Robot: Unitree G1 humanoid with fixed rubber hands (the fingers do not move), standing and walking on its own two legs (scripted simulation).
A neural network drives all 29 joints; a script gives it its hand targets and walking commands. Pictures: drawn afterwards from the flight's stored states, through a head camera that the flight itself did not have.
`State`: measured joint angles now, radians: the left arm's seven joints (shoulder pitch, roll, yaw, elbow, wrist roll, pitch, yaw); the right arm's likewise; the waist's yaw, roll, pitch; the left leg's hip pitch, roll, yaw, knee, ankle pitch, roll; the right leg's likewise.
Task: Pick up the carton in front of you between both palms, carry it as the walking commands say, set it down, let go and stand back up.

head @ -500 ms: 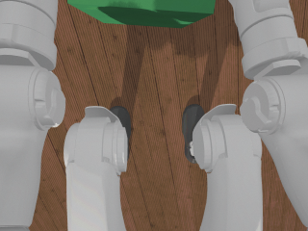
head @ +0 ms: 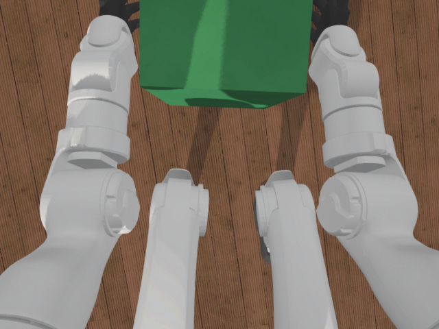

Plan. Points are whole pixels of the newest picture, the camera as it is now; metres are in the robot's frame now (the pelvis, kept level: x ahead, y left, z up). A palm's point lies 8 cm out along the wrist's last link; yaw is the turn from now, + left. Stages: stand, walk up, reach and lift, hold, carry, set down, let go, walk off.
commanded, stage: reach and lift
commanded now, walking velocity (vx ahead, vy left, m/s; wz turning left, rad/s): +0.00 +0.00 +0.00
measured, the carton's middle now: (222, 40) +0.55 +0.03 -0.16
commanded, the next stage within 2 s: none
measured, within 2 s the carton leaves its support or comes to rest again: neither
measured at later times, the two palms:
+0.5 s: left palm out of the picture +0.49 +0.17 +0.06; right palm (411, 5) +0.50 -0.13 +0.06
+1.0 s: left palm out of the picture +0.44 +0.16 +0.22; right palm out of the picture +0.45 -0.14 +0.22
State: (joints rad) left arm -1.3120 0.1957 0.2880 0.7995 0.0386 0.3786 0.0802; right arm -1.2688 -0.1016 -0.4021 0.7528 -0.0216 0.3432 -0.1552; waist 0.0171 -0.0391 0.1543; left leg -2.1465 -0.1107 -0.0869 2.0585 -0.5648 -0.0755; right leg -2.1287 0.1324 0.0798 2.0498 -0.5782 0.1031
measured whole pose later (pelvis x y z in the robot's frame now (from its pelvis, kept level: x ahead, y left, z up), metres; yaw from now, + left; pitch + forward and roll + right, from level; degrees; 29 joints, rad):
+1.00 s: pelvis +0.06 +0.00 +0.25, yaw +1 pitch +27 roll +0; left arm -0.59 -0.08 0.35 0.63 0.20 0.34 0.03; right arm -0.59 0.10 -0.38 0.63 -0.18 0.32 -0.07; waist 0.00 -0.01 -0.20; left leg -1.19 -0.09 -0.13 1.16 -0.43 -0.04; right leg -1.18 0.10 0.13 1.15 -0.45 0.04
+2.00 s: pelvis +0.09 +0.00 +0.36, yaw +1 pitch -3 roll +0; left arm -0.33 -0.15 0.28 0.40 0.28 0.63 0.00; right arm -0.33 0.16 -0.30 0.41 -0.28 0.61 -0.01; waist 0.01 0.00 -0.01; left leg -0.21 -0.05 -0.14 0.48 -0.22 -0.02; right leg -0.20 0.05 0.15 0.49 -0.23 0.02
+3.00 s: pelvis +0.09 +0.00 +0.36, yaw +1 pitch -5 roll +0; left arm -0.26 -0.15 0.21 0.23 0.26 0.77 0.00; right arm -0.27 0.15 -0.23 0.24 -0.27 0.76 -0.01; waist 0.00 0.00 -0.02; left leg -0.12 -0.03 -0.12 0.42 -0.21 -0.02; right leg -0.12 0.04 0.13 0.43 -0.22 0.01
